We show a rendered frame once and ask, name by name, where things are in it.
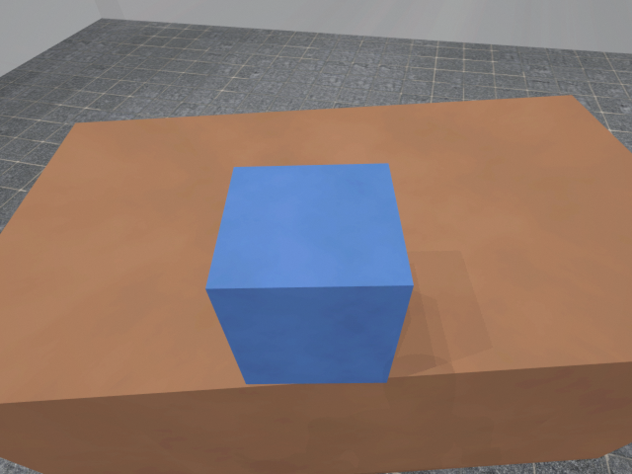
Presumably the pedestal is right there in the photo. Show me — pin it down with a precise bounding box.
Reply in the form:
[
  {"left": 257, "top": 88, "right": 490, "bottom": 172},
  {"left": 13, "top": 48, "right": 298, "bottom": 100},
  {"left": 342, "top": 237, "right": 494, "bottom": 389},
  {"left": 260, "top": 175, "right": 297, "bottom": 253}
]
[{"left": 0, "top": 95, "right": 632, "bottom": 474}]

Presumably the carton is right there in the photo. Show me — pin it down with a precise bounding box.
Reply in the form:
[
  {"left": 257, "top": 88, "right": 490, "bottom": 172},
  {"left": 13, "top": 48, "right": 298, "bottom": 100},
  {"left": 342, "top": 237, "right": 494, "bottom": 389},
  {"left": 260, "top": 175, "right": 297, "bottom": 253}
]
[{"left": 205, "top": 163, "right": 414, "bottom": 384}]

